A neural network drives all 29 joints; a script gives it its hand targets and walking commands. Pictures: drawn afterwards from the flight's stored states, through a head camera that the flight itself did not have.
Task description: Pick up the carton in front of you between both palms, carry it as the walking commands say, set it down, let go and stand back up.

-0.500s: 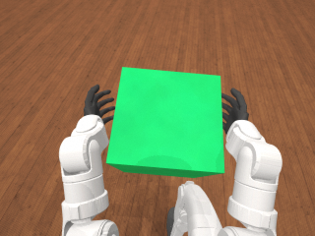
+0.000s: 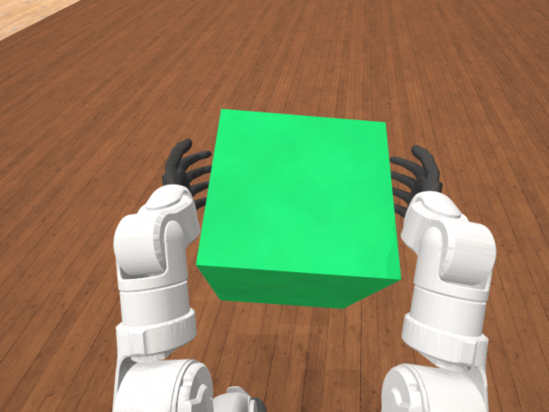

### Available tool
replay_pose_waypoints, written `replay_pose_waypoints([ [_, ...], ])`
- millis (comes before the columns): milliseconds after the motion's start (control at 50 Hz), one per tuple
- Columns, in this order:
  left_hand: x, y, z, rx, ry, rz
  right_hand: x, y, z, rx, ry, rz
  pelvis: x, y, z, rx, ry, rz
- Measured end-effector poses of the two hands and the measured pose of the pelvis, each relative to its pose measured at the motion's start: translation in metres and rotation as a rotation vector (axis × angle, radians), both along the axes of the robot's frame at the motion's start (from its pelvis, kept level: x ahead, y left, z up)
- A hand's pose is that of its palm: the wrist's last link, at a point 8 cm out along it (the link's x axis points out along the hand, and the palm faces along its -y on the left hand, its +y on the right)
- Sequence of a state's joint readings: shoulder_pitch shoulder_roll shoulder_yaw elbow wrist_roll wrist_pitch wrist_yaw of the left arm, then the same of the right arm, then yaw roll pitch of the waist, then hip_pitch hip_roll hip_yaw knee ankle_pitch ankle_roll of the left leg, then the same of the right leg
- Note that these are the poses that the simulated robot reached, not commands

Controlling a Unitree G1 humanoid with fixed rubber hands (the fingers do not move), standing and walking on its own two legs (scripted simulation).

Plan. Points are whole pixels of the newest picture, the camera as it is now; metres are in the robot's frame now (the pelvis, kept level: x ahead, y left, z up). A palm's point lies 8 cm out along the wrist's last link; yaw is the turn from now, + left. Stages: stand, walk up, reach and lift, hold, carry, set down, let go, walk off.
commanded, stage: carry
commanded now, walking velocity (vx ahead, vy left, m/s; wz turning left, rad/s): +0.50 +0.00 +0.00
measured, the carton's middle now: (291, 223) +0.36 +0.00 +0.10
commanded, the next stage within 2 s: none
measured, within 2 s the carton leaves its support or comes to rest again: neither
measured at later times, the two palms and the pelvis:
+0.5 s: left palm (229, 121) +0.65 +0.13 +0.10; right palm (373, 115) +0.65 -0.17 +0.11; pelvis +0.35 -0.02 +0.01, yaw -1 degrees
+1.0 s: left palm (244, 69) +0.91 +0.13 +0.09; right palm (357, 64) +0.92 -0.17 +0.09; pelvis +0.70 -0.02 -0.01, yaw +0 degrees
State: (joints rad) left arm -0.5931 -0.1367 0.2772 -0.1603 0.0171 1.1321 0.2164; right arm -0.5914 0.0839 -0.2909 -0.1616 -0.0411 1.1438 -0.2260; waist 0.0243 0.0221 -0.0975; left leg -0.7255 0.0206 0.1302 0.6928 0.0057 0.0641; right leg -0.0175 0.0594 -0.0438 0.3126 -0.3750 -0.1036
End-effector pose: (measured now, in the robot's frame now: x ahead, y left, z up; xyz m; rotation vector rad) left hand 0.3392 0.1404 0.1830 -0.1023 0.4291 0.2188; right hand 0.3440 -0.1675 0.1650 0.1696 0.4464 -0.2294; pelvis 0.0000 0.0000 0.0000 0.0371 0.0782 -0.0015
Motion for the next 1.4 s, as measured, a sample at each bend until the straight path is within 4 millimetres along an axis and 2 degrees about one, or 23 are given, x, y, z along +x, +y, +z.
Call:
replay_pose_waypoints([
  [100, 0.084, 0.005, -0.016, -0.018, 0.007, -0.006, 0.079, 0.004, -0.002, 0.003, 0.004, -0.010, 0.083, 0.008, -0.018, -0.017, -0.025, -0.027],
  [140, 0.118, 0.005, -0.026, -0.033, 0.024, -0.024, 0.105, 0.004, -0.007, -0.006, 0.021, -0.029, 0.109, 0.009, -0.021, -0.007, -0.028, -0.027],
  [260, 0.195, 0.001, -0.045, -0.081, 0.118, -0.028, 0.168, 0.003, -0.024, 0.033, 0.105, -0.042, 0.174, 0.013, -0.004, -0.025, -0.007, -0.024],
  [340, 0.235, 0.003, -0.054, -0.093, 0.152, -0.015, 0.211, 0.006, -0.031, 0.040, 0.136, -0.040, 0.226, 0.008, 0.008, -0.044, 0.013, -0.020],
  [420, 0.267, 0.003, -0.070, -0.118, 0.181, -0.001, 0.255, 0.008, -0.045, 0.034, 0.162, -0.007, 0.285, -0.003, 0.013, -0.058, 0.022, -0.017],
  [500, 0.307, -0.007, -0.083, -0.067, 0.186, -0.029, 0.305, 0.001, -0.058, -0.027, 0.173, 0.071, 0.348, -0.019, 0.006, -0.054, 0.017, -0.013],
  [580, 0.353, -0.023, -0.096, -0.014, 0.175, -0.031, 0.354, -0.015, -0.080, -0.042, 0.165, 0.104, 0.416, -0.038, -0.011, -0.056, 0.001, 0.014],
  [640, 0.377, -0.031, -0.105, 0.005, 0.237, -0.033, 0.378, -0.023, -0.094, -0.038, 0.228, 0.117, 0.454, -0.046, -0.006, -0.056, 0.006, 0.033],
  [740, 0.408, -0.033, -0.098, 0.002, 0.263, -0.006, 0.418, -0.025, -0.086, -0.040, 0.251, 0.144, 0.515, -0.053, 0.010, -0.028, 0.011, 0.041],
  [820, 0.447, -0.031, -0.085, 0.002, 0.224, 0.004, 0.459, -0.023, -0.074, -0.035, 0.209, 0.147, 0.568, -0.051, 0.015, -0.017, 0.004, 0.032],
  [920, 0.512, -0.023, -0.080, -0.007, 0.175, -0.014, 0.518, -0.015, -0.066, -0.039, 0.162, 0.123, 0.639, -0.039, 0.008, -0.024, -0.013, 0.025],
  [980, 0.558, -0.012, -0.086, -0.019, 0.152, -0.026, 0.560, -0.005, -0.069, -0.050, 0.142, 0.104, 0.684, -0.027, -0.003, -0.033, -0.025, 0.015],
  [1040, 0.607, 0.001, -0.101, -0.030, 0.141, -0.040, 0.605, 0.007, -0.080, -0.071, 0.138, 0.081, 0.728, -0.012, -0.019, -0.029, -0.041, 0.001],
  [1100, 0.647, 0.007, -0.112, -0.050, 0.203, -0.059, 0.637, 0.014, -0.090, -0.072, 0.204, 0.074, 0.752, -0.003, -0.016, -0.027, -0.031, -0.013],
  [1180, 0.682, 0.004, -0.107, -0.046, 0.239, -0.097, 0.661, 0.012, -0.084, -0.068, 0.242, 0.039, 0.778, 0.003, 0.000, -0.044, -0.018, -0.025],
  [1280, 0.713, 0.001, -0.093, -0.036, 0.199, -0.105, 0.691, 0.010, -0.069, -0.070, 0.203, 0.036, 0.813, 0.001, 0.008, -0.050, -0.015, -0.019],
  [1400, 0.744, -0.004, -0.077, -0.008, 0.143, -0.070, 0.733, 0.003, -0.061, -0.045, 0.142, 0.069, 0.860, -0.010, 0.003, -0.026, -0.037, -0.009],
])
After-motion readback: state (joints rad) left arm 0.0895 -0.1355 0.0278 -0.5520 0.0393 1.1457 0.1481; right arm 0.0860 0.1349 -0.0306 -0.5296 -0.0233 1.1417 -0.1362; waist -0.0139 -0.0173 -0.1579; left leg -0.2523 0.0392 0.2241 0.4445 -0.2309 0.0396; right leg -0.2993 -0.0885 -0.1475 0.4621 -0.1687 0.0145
